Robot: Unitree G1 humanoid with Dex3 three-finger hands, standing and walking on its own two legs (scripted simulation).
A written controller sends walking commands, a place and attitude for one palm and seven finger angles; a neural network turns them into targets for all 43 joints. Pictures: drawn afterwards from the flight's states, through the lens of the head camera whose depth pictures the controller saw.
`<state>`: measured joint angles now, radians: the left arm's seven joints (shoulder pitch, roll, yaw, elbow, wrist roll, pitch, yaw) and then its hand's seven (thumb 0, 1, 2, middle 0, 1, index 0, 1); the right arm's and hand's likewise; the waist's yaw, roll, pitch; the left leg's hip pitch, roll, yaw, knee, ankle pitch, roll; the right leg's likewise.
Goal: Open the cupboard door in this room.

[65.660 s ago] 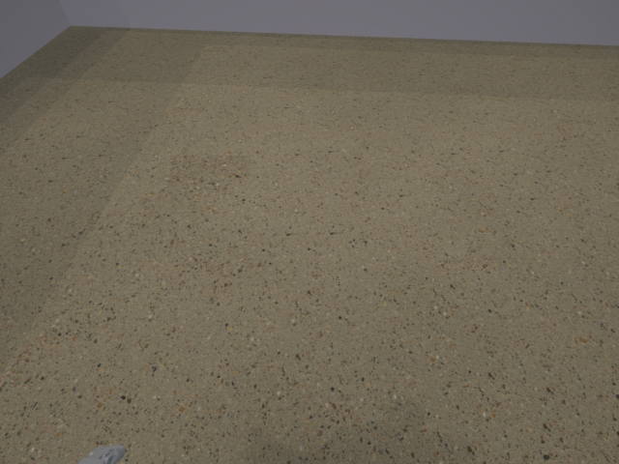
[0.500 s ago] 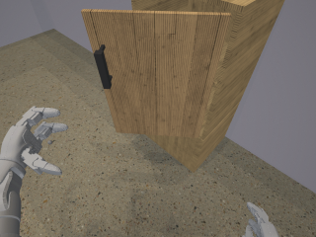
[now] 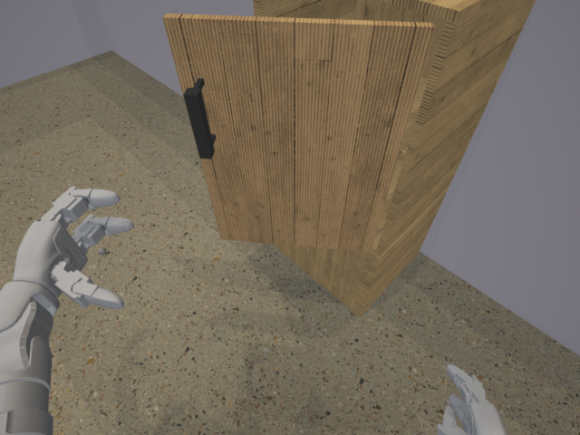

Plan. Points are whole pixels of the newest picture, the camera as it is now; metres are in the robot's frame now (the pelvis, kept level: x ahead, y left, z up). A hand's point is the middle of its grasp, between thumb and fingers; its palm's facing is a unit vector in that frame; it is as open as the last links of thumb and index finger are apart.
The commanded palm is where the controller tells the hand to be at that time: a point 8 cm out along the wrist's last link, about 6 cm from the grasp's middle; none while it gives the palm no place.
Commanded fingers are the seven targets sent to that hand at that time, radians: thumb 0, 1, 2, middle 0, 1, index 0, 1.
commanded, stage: move the hooked fingers beside the handle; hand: left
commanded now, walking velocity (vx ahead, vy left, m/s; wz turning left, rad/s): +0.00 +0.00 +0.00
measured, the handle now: (203, 119) +0.63 +0.22 +0.09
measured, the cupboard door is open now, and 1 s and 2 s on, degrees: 38 38 38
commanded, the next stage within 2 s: none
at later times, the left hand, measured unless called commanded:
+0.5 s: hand (135, 196) +0.41 +0.27 +0.11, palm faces -0.01 -1.00 +0.00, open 14.0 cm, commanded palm +0.39 +0.33 +0.11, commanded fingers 0.00 -0.50 0.30 -0.30 -1.20 -0.30 -1.20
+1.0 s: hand (143, 161) +0.48 +0.29 +0.10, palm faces -0.03 -1.00 +0.01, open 14.0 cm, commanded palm +0.48 +0.34 +0.10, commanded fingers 0.00 -0.50 0.30 -0.30 -1.20 -0.30 -1.20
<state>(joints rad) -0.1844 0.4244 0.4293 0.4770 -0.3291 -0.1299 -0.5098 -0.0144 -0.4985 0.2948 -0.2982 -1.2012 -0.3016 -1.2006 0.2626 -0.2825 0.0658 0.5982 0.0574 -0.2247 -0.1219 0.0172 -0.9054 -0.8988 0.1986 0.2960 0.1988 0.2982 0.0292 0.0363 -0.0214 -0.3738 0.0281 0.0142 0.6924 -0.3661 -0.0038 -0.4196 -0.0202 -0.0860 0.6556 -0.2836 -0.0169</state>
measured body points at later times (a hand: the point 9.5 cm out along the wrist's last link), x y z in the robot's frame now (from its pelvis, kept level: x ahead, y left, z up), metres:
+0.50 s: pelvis +0.00 +0.01 -0.01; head +0.06 +0.01 +0.44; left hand +0.40 +0.32 +0.11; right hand +0.08 -0.27 -0.11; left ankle +0.00 +0.12 -0.72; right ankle +0.04 -0.11 -0.72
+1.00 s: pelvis +0.00 +0.02 -0.02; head +0.11 +0.04 +0.42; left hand +0.48 +0.34 +0.11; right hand +0.02 -0.26 -0.12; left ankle +0.00 +0.12 -0.72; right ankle +0.04 -0.11 -0.72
